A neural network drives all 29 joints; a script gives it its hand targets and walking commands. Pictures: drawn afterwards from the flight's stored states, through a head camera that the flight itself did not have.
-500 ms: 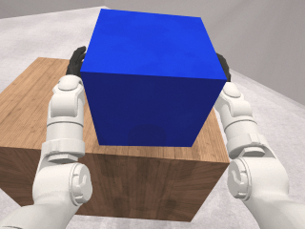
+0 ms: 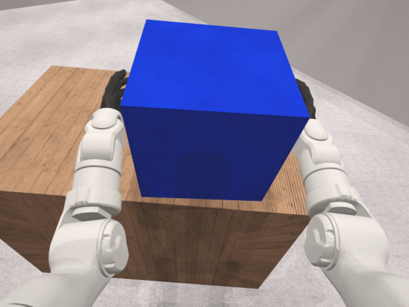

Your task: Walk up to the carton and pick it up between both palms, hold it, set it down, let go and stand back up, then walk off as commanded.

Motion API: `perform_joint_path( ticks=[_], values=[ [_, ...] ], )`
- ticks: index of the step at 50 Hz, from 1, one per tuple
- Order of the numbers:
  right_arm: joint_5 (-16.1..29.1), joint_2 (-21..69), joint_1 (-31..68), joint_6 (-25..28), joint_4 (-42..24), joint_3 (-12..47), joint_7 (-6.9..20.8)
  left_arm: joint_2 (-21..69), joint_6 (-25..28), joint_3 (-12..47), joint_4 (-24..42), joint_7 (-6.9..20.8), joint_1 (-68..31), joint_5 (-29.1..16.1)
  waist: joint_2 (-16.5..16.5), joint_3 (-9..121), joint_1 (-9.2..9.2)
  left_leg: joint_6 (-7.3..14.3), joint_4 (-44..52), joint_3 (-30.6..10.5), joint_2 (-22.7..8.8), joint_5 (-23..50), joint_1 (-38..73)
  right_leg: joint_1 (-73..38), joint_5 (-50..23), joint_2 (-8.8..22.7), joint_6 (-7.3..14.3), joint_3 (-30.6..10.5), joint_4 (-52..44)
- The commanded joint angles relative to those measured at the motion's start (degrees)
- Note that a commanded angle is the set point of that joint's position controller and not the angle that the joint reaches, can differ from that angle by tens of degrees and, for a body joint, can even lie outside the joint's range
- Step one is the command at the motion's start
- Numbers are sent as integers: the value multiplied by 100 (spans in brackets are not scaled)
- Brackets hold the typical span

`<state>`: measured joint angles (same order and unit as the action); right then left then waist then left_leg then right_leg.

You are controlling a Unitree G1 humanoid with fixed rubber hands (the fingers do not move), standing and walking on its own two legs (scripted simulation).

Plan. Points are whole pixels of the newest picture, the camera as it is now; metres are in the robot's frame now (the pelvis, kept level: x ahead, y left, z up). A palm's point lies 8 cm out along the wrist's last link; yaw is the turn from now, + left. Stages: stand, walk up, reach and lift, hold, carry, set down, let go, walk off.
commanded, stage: set down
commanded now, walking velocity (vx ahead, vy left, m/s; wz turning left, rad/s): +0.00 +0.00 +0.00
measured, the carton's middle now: (207, 115) +0.46 +0.00 +0.14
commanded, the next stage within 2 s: none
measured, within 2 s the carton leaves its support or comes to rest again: rests again in 1.38 s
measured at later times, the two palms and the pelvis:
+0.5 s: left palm (119, 122) +0.42 +0.18 +0.14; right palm (295, 128) +0.43 -0.18 +0.14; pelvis +0.00 +0.00 +0.00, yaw +0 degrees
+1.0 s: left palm (123, 129) +0.43 +0.18 +0.11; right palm (290, 133) +0.44 -0.19 +0.11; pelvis +0.01 +0.00 +0.00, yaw -1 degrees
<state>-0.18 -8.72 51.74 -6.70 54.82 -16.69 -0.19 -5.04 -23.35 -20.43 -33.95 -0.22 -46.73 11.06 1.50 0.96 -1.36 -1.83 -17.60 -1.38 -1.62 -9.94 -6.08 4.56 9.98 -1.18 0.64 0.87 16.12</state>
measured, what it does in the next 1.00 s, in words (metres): stands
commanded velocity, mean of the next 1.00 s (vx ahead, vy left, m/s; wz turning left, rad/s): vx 0.00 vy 0.00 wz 0.00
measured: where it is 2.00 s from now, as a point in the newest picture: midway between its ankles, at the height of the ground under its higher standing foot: outside the picture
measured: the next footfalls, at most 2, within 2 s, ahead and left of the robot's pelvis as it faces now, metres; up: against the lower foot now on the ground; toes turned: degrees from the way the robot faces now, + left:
none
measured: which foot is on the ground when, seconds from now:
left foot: down 0.00-1.00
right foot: down 0.00-1.00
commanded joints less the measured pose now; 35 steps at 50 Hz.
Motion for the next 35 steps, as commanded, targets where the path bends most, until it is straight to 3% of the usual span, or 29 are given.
perform_joint_path(
  ticks=[1, 2, 4, 5, 6, 8, 9, 10, 11, 13, 14, 16, 17, 18, 19, 21, 22, 23, 24, 25, 27, 28, 29, 30, 31, 33, 35],
  values=[
    [8, 2503, 4353, 612, -1453, 1273, 838, 2432, 479, 1755, 774, 637, -4281, -520, -45, 3203, 55, -99, -66, 532, 314, 1753, 698, -1060, -2748, 6, -494, 396, 260],
    [-24, 2585, 4417, 622, -1500, 1245, 882, 2414, 522, 1698, 684, 635, -4332, -523, -168, 3223, 99, -127, -94, 563, 276, 1839, 742, -1056, -2717, 7, -505, 413, 233],
    [-156, 2499, 4184, 590, -1063, 1080, 932, 2424, 545, 1614, 369, 617, -4128, -478, -11, 3077, 81, -73, -8, 569, 258, 1836, 716, -966, -2772, 28, -507, 412, 206],
    [-269, 2541, 4203, 670, -1310, 1025, 913, 2447, 595, 1624, 512, 606, -4275, -432, 70, 3477, 39, -80, -61, 535, 221, 1918, 986, -896, -2871, -17, -529, 465, 242],
    [-146, 2533, 4161, 705, -1269, 1170, 910, 2460, 623, 1781, 633, 595, -4152, -458, -134, 3273, 124, -118, -131, 514, 225, 2194, 987, -882, -2992, 8, -509, 438, 237],
    [-204, 2465, 4300, 823, -1438, 1110, 924, 2688, 723, 2101, 745, 511, -4400, -632, -450, 3927, -88, -261, -292, 477, 231, 2644, 1272, -615, -3116, -22, -468, 491, 239],
    [-254, 2503, 4025, 779, -1233, 1014, 919, 2591, 680, 1895, 608, 518, -4138, -484, -346, 3601, -47, -259, -336, 479, 213, 2803, 1206, -743, -3411, -36, -513, 493, 280],
    [-274, 2451, 4175, 807, -1414, 1143, 930, 2538, 701, 1838, 549, 539, -4161, -495, -114, 3597, 98, -191, -264, 544, 192, 2609, 1208, -795, -3205, -74, -529, 470, 239],
    [-324, 2486, 4400, 871, -1599, 1083, 929, 2567, 748, 1893, 224, 539, -4098, -568, -60, 3765, 46, -158, -240, 540, 187, 2345, 1088, -606, -3032, -50, -510, 480, 218],
    [-329, 2425, 4261, 889, -1406, 1096, 973, 2582, 772, 1805, 346, 475, -3976, -483, -112, 3817, 107, -165, -260, 543, 215, 2453, 1077, -730, -3117, -61, -485, 520, 296],
    [-292, 2556, 4103, 899, -1163, 1132, 1005, 2559, 896, 1904, 765, 436, -4351, -535, -280, 3862, 132, -189, -318, 552, 221, 2593, 1063, -751, -3313, -24, -508, 456, 327],
    [-419, 2500, 4076, 866, -997, 956, 1001, 2489, 865, 1706, 338, 472, -4460, -441, -120, 3537, 76, -178, -203, 571, 200, 2291, 889, -774, -3106, -13, -504, 492, 287],
    [-469, 2443, 4101, 933, -1210, 902, 1000, 2642, 860, 1696, 233, 474, -3968, -407, -188, 3569, 15, -231, -198, 540, 176, 2421, 998, -702, -2962, -64, -480, 544, 252],
    [-540, 2277, 4141, 944, -1020, 620, 1056, 2603, 868, 1726, 180, 447, -4210, -371, -278, 3495, -19, -231, -164, 544, 119, 2251, 1096, -397, -2389, -108, -422, 603, 138],
    [-505, 2380, 3963, 927, -798, 763, 1083, 2594, 906, 1709, 246, 409, -4264, -415, -315, 3483, 129, -249, -157, 553, 140, 2280, 946, -542, -2525, -39, -440, 538, 132],
    [-524, 2558, 4005, 1045, -1090, 902, 1079, 2651, 1002, 1761, 358, 398, -4187, -397, -229, 4048, 208, -245, -344, 569, 132, 2770, 1185, -508, -3158, -98, -472, 552, 261],
    [-653, 2355, 4005, 1060, -930, 655, 1091, 2557, 1035, 1621, 75, 416, -4158, -317, -195, 3699, 125, -240, -307, 624, 169, 2566, 1093, -476, -3010, -46, -491, 585, 218],
    [-617, 2554, 3990, 1079, -1053, 835, 1105, 2635, 1057, 1709, 13, 382, -3930, -384, -229, 3922, 188, -208, -280, 590, 197, 2501, 903, -725, -3259, -31, -472, 510, 287],
    [-716, 2516, 4061, 1099, -1001, 700, 1092, 2660, 1107, 1643, 63, 387, -4262, -334, -189, 3895, 111, -223, -247, 604, 175, 2618, 919, -670, -3314, -39, -507, 534, 303],
    [-771, 2477, 4136, 1132, -1219, 785, 1112, 2622, 1125, 1605, 5, 398, -4026, -379, -1, 3998, 258, -165, -146, 647, 161, 2285, 700, -778, -3226, -22, -513, 536, 283],
    [-777, 2532, 3974, 1076, -686, 670, 1115, 2595, 1189, 1509, -137, 384, -4223, -334, 1, 3736, 160, -125, -114, 671, 193, 2163, 484, -947, -3400, 43, -554, 448, 358],
    [-902, 2398, 3997, 1174, -1000, 599, 1154, 2735, 1250, 1769, 19, 356, -4224, -341, -307, 4026, 86, -258, -171, 590, 139, 2517, 750, -620, -3435, -56, -524, 574, 403],
    [-864, 2336, 3928, 1172, -655, 451, 1144, 2678, 1215, 1717, -13, 330, -4322, -372, -397, 3857, 13, -286, -264, 559, 114, 2626, 1044, -422, -3141, -68, -492, 615, 295],
    [-837, 2386, 4126, 1227, -896, 549, 1160, 2820, 1255, 1784, -44, 321, -4430, -360, -384, 3916, 129, -308, -351, 582, 107, 2881, 1084, -300, -3106, -83, -506, 618, 289],
    [-969, 2402, 4022, 1230, -706, 368, 1161, 2756, 1317, 1696, -150, 316, -4452, -309, -344, 4227, 60, -315, -318, 579, 83, 2748, 1117, -263, -2886, -88, -437, 658, 232],
    [-927, 2579, 4023, 1248, -859, 667, 1161, 2583, 1424, 1531, -75, 307, -4379, -288, 4, 4285, 323, -126, -232, 680, 167, 2296, 674, -704, -3548, 11, -559, 500, 380],
    [-926, 2561, 3941, 1240, -741, 563, 1170, 2544, 1441, 1374, -411, 316, -4250, -241, -67, 4176, 288, -111, -131, 655, 184, 2143, 211, -1108, -3827, 51, -561, 445, 509]
  ],
)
